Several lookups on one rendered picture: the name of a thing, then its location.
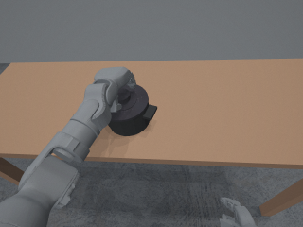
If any lid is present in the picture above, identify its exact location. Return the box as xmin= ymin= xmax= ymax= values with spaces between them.
xmin=111 ymin=84 xmax=149 ymax=122

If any pot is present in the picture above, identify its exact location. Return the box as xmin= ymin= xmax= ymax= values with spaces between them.
xmin=108 ymin=102 xmax=157 ymax=136

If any right robot hand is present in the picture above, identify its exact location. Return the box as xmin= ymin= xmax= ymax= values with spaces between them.
xmin=220 ymin=197 xmax=256 ymax=227

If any left robot hand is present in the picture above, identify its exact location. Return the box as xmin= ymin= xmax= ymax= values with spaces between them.
xmin=94 ymin=66 xmax=136 ymax=113

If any left robot upper arm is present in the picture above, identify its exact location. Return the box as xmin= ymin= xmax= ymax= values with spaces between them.
xmin=0 ymin=154 xmax=80 ymax=227

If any table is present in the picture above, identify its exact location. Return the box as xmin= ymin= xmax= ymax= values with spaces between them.
xmin=0 ymin=58 xmax=303 ymax=217

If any knob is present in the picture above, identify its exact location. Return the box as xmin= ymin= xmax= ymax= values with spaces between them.
xmin=117 ymin=88 xmax=131 ymax=104

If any robot left forearm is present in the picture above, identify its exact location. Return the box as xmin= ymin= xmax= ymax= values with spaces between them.
xmin=18 ymin=78 xmax=118 ymax=191

